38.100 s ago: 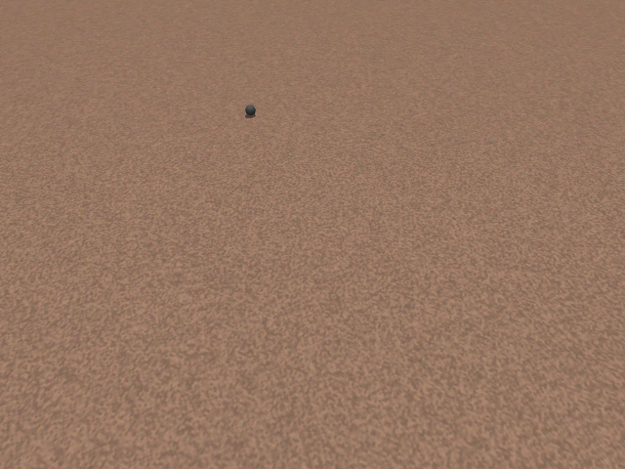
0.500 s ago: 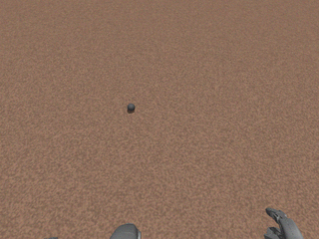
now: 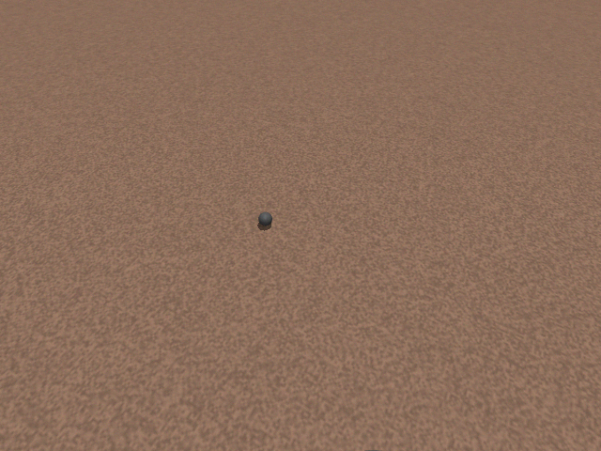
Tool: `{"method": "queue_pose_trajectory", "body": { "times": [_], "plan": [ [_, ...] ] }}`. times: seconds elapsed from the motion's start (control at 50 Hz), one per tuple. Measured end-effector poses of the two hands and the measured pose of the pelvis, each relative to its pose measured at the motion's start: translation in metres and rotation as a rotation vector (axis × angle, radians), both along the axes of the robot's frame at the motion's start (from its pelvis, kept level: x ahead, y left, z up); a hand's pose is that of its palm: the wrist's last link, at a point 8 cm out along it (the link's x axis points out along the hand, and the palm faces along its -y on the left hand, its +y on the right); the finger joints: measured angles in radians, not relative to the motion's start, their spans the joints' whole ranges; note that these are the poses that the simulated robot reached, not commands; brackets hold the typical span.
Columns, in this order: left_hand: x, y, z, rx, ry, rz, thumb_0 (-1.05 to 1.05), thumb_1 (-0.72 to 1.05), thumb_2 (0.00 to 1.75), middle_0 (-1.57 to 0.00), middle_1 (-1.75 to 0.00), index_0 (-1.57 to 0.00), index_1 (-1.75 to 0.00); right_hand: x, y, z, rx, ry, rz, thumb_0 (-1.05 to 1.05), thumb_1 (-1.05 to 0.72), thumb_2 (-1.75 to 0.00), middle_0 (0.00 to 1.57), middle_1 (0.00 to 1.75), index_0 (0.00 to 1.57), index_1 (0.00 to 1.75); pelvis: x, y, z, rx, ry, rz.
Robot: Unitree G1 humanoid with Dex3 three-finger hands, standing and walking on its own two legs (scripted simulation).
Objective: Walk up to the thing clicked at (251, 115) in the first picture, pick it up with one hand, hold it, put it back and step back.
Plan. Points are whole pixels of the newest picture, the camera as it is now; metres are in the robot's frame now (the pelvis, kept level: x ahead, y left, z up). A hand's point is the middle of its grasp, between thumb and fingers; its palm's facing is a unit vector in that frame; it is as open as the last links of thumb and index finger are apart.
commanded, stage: step back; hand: left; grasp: from above
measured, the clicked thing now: (265, 219) +1.10 +0.21 -0.74
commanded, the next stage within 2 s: stand in 0.44 s
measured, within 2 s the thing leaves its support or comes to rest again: neither
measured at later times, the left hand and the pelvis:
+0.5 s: hand out of the picture +0.13 +0.27 -0.15, palm faces +0.06 -0.93 -0.35, open 7.4 cm; pelvis +0.05 +0.01 +0.00, yaw +1 degrees
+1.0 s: hand out of the picture +0.13 +0.25 -0.14, palm faces -0.02 -0.94 -0.34, open 7.4 cm; pelvis +0.04 +0.00 +0.02, yaw +0 degrees
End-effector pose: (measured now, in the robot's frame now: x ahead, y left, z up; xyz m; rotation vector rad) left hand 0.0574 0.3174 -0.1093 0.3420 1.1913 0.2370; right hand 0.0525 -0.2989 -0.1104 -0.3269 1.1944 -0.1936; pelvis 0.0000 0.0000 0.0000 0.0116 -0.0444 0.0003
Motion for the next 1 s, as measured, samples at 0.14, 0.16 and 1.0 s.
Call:
{"method": "queue_pose_trajectory", "body": {
  "times": [0.14,0.16,1.0],
  "plan": [
    [0.027,-0.014,0.001,0.001,-0.043,-0.023,0.01,0.91,0.90,-0.20,-0.30,-0.20,-0.30,0.008,-0.022,0.000,-0.022,0.007,-0.024,0.01,-0.90,-0.90,0.21,0.31,0.21,0.30,0.012,-0.012,-0.002,-0.009,-0.001,-0.006],
    [0.029,-0.017,0.001,0.006,-0.049,-0.019,0.01,0.91,0.90,-0.20,-0.30,-0.20,-0.30,0.011,-0.025,-0.003,-0.023,0.010,-0.027,0.01,-0.90,-0.90,0.21,0.31,0.21,0.30,0.013,-0.014,-0.004,-0.020,-0.007,-0.004],
    [0.061,-0.019,0.007,-0.049,0.011,-0.013,0.01,0.91,0.90,-0.20,-0.30,-0.20,-0.30,0.086,0.008,0.010,0.015,-0.029,0.010,0.00,-0.90,-0.90,0.21,0.30,0.20,0.30,0.042,0.002,0.016,-0.010,0.000,0.008]
  ]
}}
